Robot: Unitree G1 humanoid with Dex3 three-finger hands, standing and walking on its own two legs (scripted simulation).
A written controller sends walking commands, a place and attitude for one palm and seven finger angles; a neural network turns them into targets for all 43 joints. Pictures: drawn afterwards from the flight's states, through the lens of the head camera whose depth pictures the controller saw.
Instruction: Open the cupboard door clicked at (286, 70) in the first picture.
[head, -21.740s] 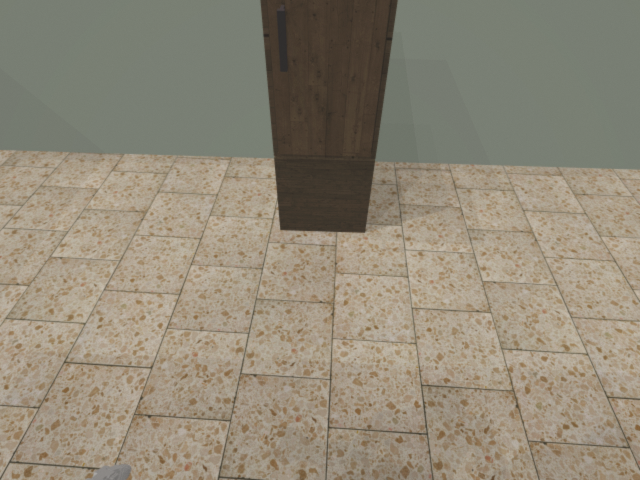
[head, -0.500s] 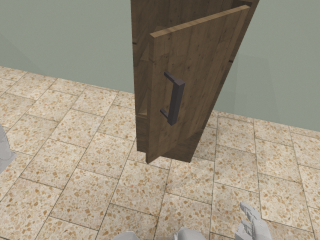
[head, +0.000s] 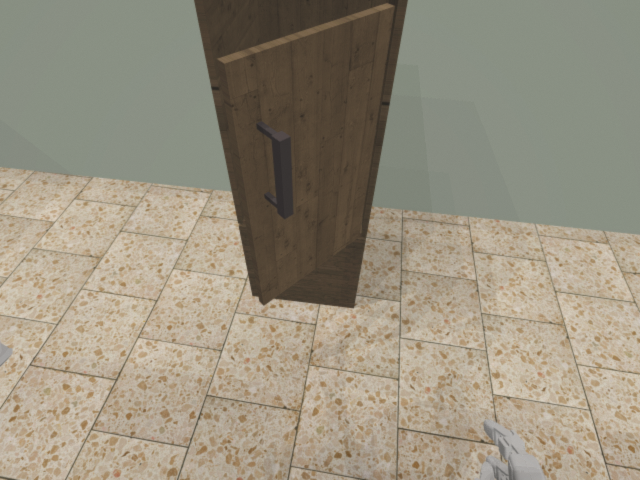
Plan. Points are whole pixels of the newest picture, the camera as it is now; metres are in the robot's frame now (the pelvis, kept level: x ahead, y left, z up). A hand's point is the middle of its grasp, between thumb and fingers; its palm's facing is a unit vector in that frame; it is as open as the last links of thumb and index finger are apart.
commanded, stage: stop stepping back and stand still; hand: left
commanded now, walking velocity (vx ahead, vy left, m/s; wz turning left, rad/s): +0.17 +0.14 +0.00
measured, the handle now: (275, 172) +0.56 +0.11 +0.06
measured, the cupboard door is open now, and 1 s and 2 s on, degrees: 50 50 50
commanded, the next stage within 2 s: let the arm hang, fingers relaxed in 0.66 s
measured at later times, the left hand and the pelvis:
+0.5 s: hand out of the picture +0.11 +0.30 +0.16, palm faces +0.51 -0.72 -0.46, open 7.4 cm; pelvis -0.07 +0.01 +0.00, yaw +2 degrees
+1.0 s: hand out of the picture +0.02 +0.24 -0.12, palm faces +0.00 -0.95 -0.32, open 7.4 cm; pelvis -0.11 +0.02 -0.01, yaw +2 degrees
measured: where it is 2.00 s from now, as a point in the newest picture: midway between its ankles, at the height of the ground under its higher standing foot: outside the picture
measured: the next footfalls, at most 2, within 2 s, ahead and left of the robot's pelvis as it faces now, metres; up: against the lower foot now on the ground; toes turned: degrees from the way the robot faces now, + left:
left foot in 0.08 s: -0.02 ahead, +0.11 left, +0.00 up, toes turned +2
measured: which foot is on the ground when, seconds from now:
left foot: up 0.00-0.06, down 0.08-1.00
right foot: down 0.00-1.00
